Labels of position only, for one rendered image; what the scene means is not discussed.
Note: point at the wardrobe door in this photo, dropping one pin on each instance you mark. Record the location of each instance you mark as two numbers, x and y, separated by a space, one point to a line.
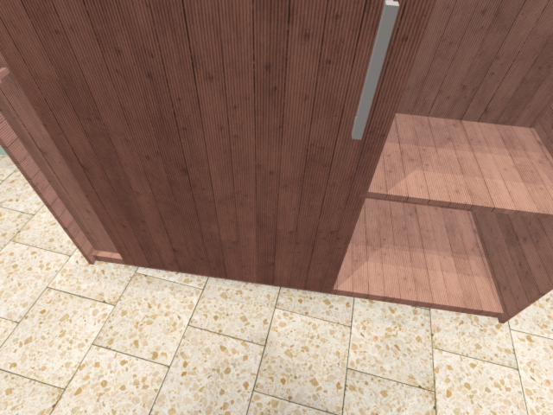
215 136
22 118

